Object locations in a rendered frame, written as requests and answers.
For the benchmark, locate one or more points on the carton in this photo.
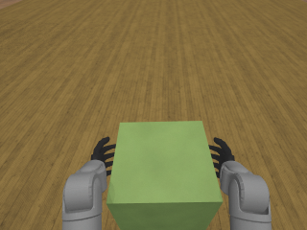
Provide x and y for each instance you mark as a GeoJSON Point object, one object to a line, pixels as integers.
{"type": "Point", "coordinates": [163, 177]}

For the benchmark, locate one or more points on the robot right forearm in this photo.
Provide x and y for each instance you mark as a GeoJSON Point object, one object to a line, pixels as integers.
{"type": "Point", "coordinates": [249, 203]}

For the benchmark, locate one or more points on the robot left forearm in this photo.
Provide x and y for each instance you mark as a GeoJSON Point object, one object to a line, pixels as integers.
{"type": "Point", "coordinates": [82, 203]}

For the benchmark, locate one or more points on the robot left hand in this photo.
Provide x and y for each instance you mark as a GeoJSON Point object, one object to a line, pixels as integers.
{"type": "Point", "coordinates": [99, 153]}

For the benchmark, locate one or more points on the robot right hand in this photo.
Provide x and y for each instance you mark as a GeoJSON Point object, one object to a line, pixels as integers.
{"type": "Point", "coordinates": [224, 152]}

